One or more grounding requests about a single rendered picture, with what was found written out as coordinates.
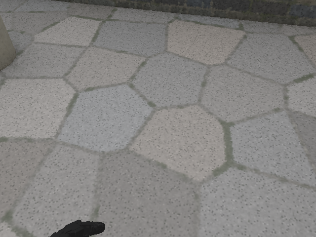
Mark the left robot hand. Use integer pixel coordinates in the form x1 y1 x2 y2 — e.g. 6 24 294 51
48 219 106 237

